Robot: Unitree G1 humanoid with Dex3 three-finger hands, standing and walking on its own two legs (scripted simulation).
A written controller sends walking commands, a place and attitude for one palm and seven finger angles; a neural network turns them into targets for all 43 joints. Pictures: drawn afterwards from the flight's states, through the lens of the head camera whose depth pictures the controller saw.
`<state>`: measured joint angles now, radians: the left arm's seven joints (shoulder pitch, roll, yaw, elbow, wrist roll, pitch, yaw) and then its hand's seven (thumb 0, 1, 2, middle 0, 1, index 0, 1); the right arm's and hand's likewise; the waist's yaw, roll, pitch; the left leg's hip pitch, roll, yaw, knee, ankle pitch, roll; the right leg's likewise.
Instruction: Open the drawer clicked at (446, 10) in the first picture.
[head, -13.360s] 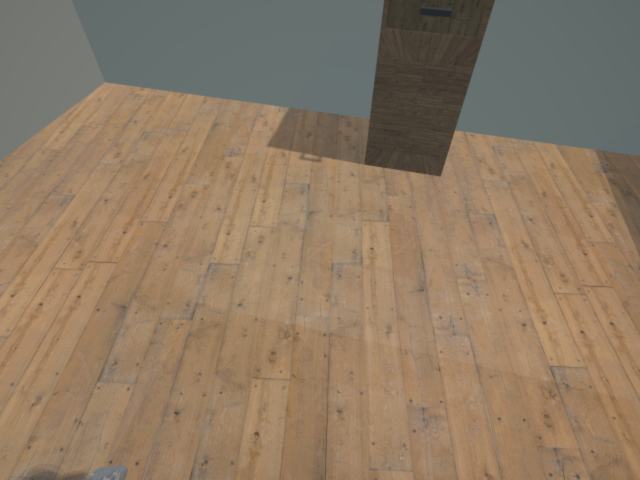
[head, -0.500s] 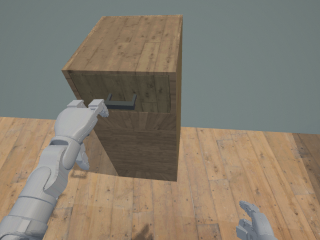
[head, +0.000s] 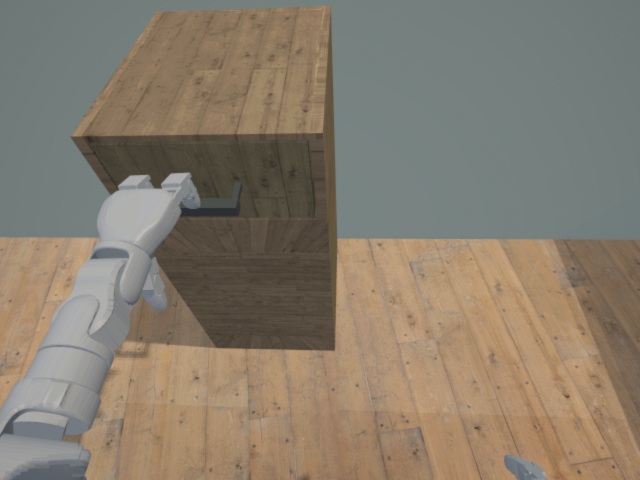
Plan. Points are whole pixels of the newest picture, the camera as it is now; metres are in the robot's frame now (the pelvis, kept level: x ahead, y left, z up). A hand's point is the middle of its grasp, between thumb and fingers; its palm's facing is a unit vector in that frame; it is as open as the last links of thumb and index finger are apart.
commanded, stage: move the hooked fingers above the handle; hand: left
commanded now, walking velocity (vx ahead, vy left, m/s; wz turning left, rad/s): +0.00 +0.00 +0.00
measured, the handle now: (208, 198) +0.53 +0.24 +0.00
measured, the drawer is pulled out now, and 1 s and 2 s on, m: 0.00 0.00 0.00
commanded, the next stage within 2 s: lower the fingers behind the handle in 1.48 s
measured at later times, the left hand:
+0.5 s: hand (185, 211) +0.45 +0.24 +0.06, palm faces -0.06 -0.01 -1.00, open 13.9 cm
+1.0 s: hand (192, 195) +0.49 +0.24 +0.05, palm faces -0.06 -0.01 -1.00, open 13.7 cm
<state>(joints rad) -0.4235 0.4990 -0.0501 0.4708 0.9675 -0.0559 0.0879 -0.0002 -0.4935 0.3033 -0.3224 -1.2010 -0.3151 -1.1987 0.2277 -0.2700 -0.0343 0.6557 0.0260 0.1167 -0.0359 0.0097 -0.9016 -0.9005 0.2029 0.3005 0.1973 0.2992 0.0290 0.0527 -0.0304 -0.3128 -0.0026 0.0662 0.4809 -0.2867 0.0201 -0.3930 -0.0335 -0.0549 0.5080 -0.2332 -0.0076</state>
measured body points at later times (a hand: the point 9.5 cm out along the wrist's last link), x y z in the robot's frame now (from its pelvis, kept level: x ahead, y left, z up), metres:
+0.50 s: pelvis +0.00 +0.00 -0.01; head +0.07 -0.02 +0.44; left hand +0.45 +0.23 +0.11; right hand +0.08 -0.27 -0.15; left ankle -0.03 +0.11 -0.74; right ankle +0.01 -0.12 -0.74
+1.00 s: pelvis +0.00 +0.00 -0.02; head +0.09 -0.01 +0.42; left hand +0.49 +0.24 +0.10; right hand +0.00 -0.28 -0.15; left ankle -0.03 +0.11 -0.74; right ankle +0.01 -0.12 -0.74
